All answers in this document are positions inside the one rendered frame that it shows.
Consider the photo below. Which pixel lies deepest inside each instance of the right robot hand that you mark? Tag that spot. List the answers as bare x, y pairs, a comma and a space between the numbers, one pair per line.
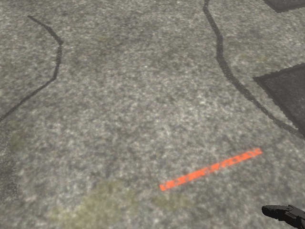
290, 214

